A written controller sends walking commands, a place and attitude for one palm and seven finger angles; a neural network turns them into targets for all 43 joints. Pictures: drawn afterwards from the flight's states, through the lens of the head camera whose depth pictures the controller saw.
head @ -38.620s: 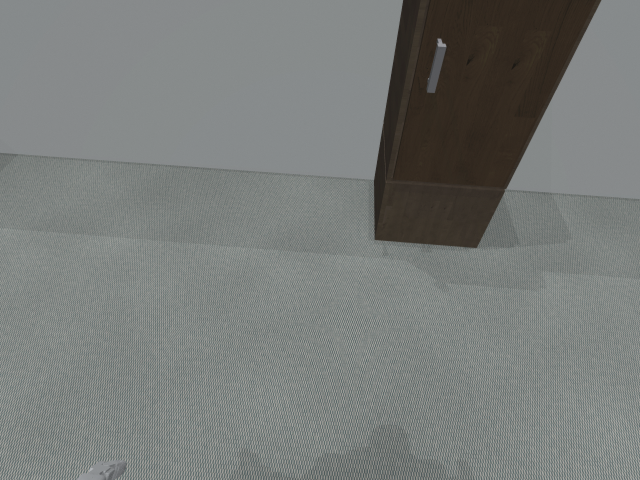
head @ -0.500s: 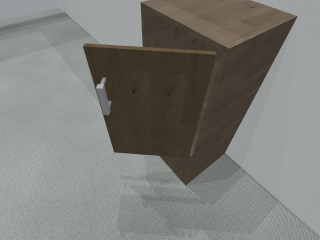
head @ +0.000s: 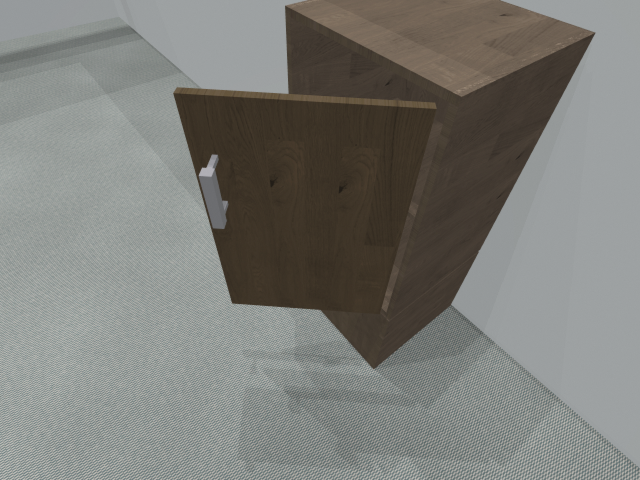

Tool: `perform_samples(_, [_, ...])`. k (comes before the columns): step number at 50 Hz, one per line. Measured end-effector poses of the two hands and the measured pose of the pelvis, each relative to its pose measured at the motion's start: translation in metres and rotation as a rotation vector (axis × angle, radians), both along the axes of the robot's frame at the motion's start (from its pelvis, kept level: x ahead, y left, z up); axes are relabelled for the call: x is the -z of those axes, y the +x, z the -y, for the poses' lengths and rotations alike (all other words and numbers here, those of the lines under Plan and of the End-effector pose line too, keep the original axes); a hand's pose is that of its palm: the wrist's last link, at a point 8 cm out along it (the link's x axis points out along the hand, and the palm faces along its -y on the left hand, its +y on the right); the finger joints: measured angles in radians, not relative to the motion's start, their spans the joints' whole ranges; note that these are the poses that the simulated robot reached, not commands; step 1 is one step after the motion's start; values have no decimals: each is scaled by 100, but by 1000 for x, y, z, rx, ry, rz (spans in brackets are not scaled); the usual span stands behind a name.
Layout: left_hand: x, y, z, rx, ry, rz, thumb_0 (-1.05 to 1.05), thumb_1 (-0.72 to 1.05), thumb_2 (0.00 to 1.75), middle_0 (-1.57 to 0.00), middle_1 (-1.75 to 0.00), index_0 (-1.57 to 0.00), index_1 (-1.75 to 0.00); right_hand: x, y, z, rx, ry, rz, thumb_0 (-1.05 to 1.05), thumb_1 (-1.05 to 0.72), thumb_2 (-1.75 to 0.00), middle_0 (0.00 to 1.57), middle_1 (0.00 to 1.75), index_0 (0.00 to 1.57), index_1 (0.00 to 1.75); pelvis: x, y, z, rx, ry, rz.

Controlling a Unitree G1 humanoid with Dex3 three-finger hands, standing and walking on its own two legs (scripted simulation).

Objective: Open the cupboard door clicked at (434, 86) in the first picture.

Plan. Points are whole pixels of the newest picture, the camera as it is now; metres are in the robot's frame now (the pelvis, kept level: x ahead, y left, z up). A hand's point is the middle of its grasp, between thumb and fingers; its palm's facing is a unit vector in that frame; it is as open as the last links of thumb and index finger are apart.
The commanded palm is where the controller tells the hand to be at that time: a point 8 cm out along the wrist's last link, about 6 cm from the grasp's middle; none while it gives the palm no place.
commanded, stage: look again from close up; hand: left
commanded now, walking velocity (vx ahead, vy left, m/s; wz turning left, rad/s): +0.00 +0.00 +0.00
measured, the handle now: (216, 192) +0.56 +0.22 +0.01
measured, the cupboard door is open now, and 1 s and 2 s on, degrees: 48 48 48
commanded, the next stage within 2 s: raise the hand with hooked fingers in 0.02 s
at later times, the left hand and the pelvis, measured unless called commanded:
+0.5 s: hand (170, 465) +0.15 +0.19 -0.05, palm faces -0.03 -1.00 -0.02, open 8.4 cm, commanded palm +0.12 +0.26 -0.05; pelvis -0.06 -0.01 -0.08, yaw +2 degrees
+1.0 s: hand (121, 435) +0.17 +0.25 -0.02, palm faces +0.02 -1.00 -0.06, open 11.4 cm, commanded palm +0.14 +0.30 -0.02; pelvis -0.07 +0.01 -0.07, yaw +2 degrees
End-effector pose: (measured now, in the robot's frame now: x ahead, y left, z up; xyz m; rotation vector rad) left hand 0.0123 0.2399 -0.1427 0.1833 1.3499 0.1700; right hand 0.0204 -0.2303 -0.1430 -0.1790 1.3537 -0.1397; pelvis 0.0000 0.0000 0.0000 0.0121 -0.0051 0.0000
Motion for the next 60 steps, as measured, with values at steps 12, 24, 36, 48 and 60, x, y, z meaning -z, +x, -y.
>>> perform_samples(12, [-74,71,-4,-113,30,590,1,89,89,-20,-32,-20,-31,-14,29,3,-1,-33,312,1,-90,-90,20,30,20,30,5,-13,-4,-30,7,-17])
perform_samples(24, [-103,123,-1,220,-178,1346,0,68,80,-22,-45,-21,-44,-24,133,25,-163,-74,837,1,-90,-90,20,30,20,30,77,-62,10,-34,-7,-210])
perform_samples(36, [-105,108,-32,183,-124,1354,1,39,68,-24,-63,-23,-62,9,114,-3,-206,-64,747,1,-90,-90,20,30,20,30,95,-68,7,-59,-72,-217])
perform_samples(48, [-126,136,-54,189,-137,1293,0,12,56,-26,-80,-25,-80,13,55,-11,-100,-51,608,2,-90,-90,20,30,21,30,76,-67,-10,-34,-60,-223])
perform_samples(60, [-134,140,-74,195,-138,1315,0,-16,44,-28,-99,-27,-98,-12,74,-5,-151,-113,662,2,-90,-90,20,30,21,30,69,-66,-19,-44,-68,-199])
